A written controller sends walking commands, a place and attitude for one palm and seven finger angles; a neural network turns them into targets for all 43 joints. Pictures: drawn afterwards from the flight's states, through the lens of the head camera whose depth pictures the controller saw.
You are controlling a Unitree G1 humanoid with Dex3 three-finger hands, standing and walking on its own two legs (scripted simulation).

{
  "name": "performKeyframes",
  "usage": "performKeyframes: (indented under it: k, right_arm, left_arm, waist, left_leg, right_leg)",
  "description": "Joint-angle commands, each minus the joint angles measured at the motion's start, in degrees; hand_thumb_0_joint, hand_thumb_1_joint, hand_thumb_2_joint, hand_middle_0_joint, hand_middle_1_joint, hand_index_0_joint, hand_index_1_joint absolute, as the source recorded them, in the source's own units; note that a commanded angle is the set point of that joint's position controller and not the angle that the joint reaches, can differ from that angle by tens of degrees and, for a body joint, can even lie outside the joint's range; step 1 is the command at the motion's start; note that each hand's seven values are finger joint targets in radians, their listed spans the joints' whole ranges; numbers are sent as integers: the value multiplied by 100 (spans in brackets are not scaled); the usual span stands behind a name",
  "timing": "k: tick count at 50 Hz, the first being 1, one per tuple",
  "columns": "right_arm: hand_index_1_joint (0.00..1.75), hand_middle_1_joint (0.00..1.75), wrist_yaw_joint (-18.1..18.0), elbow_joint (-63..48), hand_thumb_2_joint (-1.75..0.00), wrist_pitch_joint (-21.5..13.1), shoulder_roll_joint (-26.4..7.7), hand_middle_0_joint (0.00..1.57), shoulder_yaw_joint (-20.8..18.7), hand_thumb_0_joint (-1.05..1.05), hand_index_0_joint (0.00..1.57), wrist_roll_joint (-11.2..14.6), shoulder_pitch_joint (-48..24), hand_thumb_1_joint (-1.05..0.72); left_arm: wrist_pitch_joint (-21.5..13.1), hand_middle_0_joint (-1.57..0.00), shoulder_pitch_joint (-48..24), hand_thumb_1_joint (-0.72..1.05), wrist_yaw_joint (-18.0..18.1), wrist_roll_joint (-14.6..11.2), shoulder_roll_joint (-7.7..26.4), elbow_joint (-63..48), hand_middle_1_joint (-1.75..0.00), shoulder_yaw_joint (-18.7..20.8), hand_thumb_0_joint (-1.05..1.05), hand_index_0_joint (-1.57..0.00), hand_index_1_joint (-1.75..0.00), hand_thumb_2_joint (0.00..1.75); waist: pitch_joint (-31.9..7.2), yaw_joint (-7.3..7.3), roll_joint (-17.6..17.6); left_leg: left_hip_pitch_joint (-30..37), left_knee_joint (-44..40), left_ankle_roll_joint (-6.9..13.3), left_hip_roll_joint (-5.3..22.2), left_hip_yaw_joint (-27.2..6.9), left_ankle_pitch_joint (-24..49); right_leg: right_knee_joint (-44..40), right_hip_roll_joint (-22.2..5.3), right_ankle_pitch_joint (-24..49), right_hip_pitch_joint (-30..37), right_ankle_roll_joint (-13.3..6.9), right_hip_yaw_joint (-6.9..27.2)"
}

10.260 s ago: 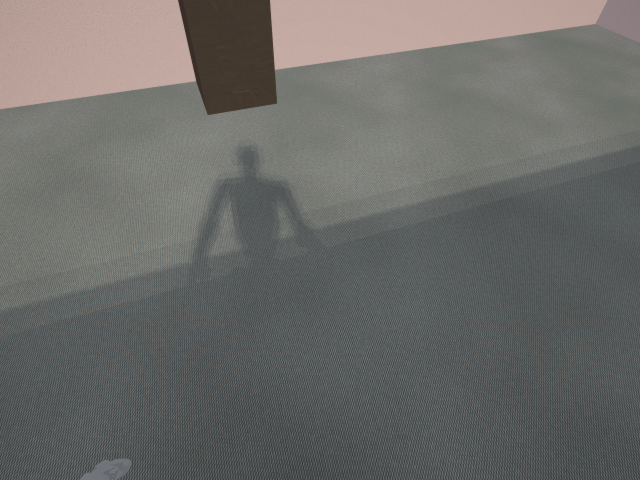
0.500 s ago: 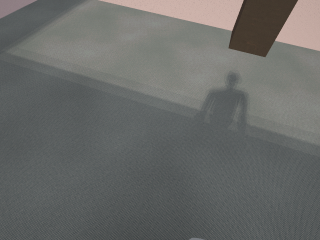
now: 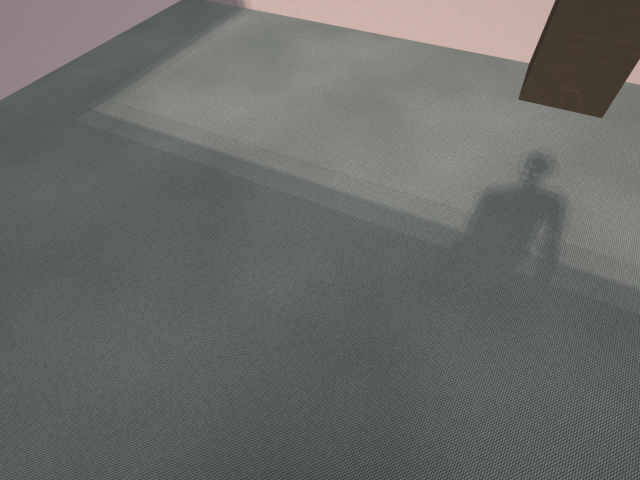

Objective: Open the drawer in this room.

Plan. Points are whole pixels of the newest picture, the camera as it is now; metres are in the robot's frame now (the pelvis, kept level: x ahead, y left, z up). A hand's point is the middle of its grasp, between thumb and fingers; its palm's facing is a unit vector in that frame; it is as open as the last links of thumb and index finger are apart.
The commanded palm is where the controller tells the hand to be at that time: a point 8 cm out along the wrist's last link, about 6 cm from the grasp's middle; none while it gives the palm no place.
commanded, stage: stand and wait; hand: left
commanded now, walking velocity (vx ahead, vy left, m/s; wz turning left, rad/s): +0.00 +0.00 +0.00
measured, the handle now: out of the picture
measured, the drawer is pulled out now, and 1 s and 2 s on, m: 0.00 0.00 0.00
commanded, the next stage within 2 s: turn or walk to find it in 0.36 s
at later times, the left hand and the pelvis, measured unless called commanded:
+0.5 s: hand out of the picture -0.02 +0.22 -0.18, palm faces +0.04 -0.98 -0.20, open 7.4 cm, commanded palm none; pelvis -0.02 +0.04 +0.00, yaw +0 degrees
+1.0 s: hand out of the picture -0.03 +0.25 -0.20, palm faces +0.22 -0.95 -0.20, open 7.4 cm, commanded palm none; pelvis -0.05 +0.05 -0.02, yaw +12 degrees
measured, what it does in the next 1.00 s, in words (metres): steps on the spot: left foot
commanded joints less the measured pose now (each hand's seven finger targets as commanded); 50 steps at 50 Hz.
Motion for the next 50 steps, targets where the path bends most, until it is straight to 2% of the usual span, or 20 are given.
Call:
performKeyframes:
  k: [1,2,4,5,7,11,18,29,33,36,38,40,42,43,44,45,46,47,49,50]
  right_arm:
    - [30,30,-55,-179,-90,-243,-168,20,61,0,20,28,186,-90]
    - [30,30,-56,-82,-90,-300,-274,20,50,0,20,34,345,-90]
    - [30,30,-110,-26,-90,-398,-693,20,7,0,20,-6,373,-90]
    - [30,30,-111,-12,-90,-361,-730,20,8,0,20,-9,283,-90]
    - [30,30,-162,59,-90,-371,-629,20,48,0,20,12,88,-90]
    - [30,30,-181,103,-90,-384,-454,20,114,0,20,27,145,-90]
    - [30,30,-159,126,-90,-420,-469,20,145,0,20,22,239,-90]
    - [30,30,-63,-224,-90,-251,-751,20,-15,0,20,-21,144,-90]
    - [30,30,-18,-410,-90,-194,-630,20,-39,0,20,-38,166,-90]
    - [30,30,9,-531,-90,-112,-449,20,-84,0,20,-61,243,-90]
    - [30,30,39,-607,-90,-83,-470,20,-139,0,20,-52,139,-90]
    - [30,30,84,-609,-90,-104,-302,20,-101,0,20,-13,208,-90]
    - [30,30,110,-624,-90,-150,-261,20,-67,0,20,4,306,-90]
    - [30,30,103,-591,-90,-170,-304,20,-62,0,20,-11,423,-90]
    - [30,30,107,-571,-90,-210,-448,20,-91,0,20,-19,609,-90]
    - [30,30,89,-603,-90,-260,-920,20,-188,0,20,-52,733,-90]
    - [30,30,33,-618,-90,-269,-1399,20,-307,0,20,-80,971,-90]
    - [30,30,16,-566,-90,-244,-1500,20,-327,0,20,-88,1002,-90]
    - [30,30,-70,-657,-90,-274,-1263,20,-273,0,20,-102,513,-90]
    - [30,30,-80,-727,-90,-276,-1113,20,-207,0,20,-105,266,-90]
  left_arm:
    - [-120,-20,272,90,41,-37,1063,-32,-30,209,0,-20,-30,90]
    - [-107,-20,189,90,40,-73,991,-13,-30,197,0,-20,-30,90]
    - [-70,-20,412,90,32,-107,658,-18,-30,126,0,-20,-30,90]
    - [-42,-20,367,90,49,-80,579,19,-30,109,0,-20,-30,90]
    - [-7,-20,208,90,22,-86,622,173,-30,72,0,-20,-30,90]
    - [-25,-20,340,90,8,-77,652,401,-30,22,0,-20,-30,90]
    - [-21,-20,282,90,-13,-68,664,469,-30,4,0,-20,-30,90]
    - [84,-20,139,90,-12,-36,789,45,-30,218,0,-20,-30,90]
    - [71,-20,149,90,-5,-29,1005,-127,-30,327,0,-20,-30,90]
    - [74,-20,13,90,23,-6,1385,-376,-30,466,0,-20,-30,90]
    - [50,-20,-168,90,48,35,1325,-504,-30,457,0,-20,-30,90]
    - [30,-20,-421,90,37,71,1369,-577,-30,451,0,-20,-30,90]
    - [45,-20,-376,90,20,54,1385,-578,-30,463,0,-20,-30,90]
    - [70,-20,-307,90,1,19,1425,-573,-30,462,0,-20,-30,90]
    - [107,-20,-271,90,-17,-28,1359,-600,-30,445,0,-20,-30,90]
    - [162,-20,-180,90,-45,-79,1082,-702,-30,407,0,-20,-30,90]
    - [195,-20,-491,90,-46,-82,801,-937,-30,326,0,-20,-30,90]
    - [225,-20,-776,90,-40,-33,934,-1030,-30,331,0,-20,-30,90]
    - [246,-20,-782,90,-59,-13,820,-905,-30,375,0,-20,-30,90]
    - [229,-20,-736,90,-79,-9,866,-819,-30,365,0,-20,-30,90]
  waist:
    - [-538,-21,-1073]
    - [-606,-94,-804]
    - [-939,19,334]
    - [-774,12,421]
    - [-430,6,811]
    - [-112,-7,412]
    - [137,-6,79]
    - [43,64,343]
    - [-121,77,-284]
    - [-316,124,-1553]
    - [-294,108,-1371]
    - [-217,-50,-1019]
    - [-377,-67,-891]
    - [-431,-113,-701]
    - [-522,-221,-249]
    - [-521,-261,1060]
    - [-345,-449,2034]
    - [-229,-493,1241]
    - [-226,-316,1371]
    - [-128,-246,1148]
  left_leg:
    - [589,-1724,-4,-49,262,952]
    - [1086,-2221,36,75,127,1755]
    - [1813,-1914,420,1016,-629,3924]
    - [1553,-1928,488,1108,-512,3720]
    - [1171,-2164,468,901,-486,3586]
    - [1015,-2239,297,636,-240,2886]
    - [833,-2675,299,587,-290,1894]
    - [-171,-2720,536,682,-1007,998]
    - [-586,-1971,402,287,-613,849]
    - [-664,-62,165,-46,181,64]
    - [-786,1108,151,116,141,-504]
    - [-682,755,74,231,272,-477]
    - [-399,-310,14,170,480,80]
    - [68,-824,14,88,559,646]
    - [650,-1508,75,151,323,1345]
    - [1012,-2173,466,1008,-1192,2184]
    - [958,-2877,1104,2023,-2517,2985]
    - [546,-2948,1312,2193,-2398,2206]
    - [427,-2971,1197,1715,-2176,1333]
    - [249,-2933,1144,1555,-1886,1291]
  right_leg:
    - [-328,-960,3264,542,-499,865]
    - [-102,-815,2861,321,-297,764]
    - [51,-377,1433,-210,92,426]
    - [-188,-291,729,-105,138,384]
    - [-282,-288,952,146,212,294]
    - [-640,-402,1419,278,136,440]
    - [-884,-408,968,255,163,485]
    - [-146,-346,281,176,236,174]
    - [-523,-800,-116,275,47,501]
    - [-1360,-1976,-468,35,-647,1212]
    - [-1333,-2225,233,-201,-870,1124]
    - [-886,-2039,1217,-159,-728,471]
    - [-212,-1822,1860,130,-496,46]
    - [108,-1697,1674,-106,-325,-129]
    - [632,-1499,1267,-521,-77,-268]
    - [1593,-830,-82,-1403,313,-488]
    - [2771,-253,-1956,-2094,534,-266]
    - [3386,-323,-1792,-1889,384,300]
    - [3777,-343,-1233,-2204,363,581]
    - [3786,-332,-960,-2049,351,645]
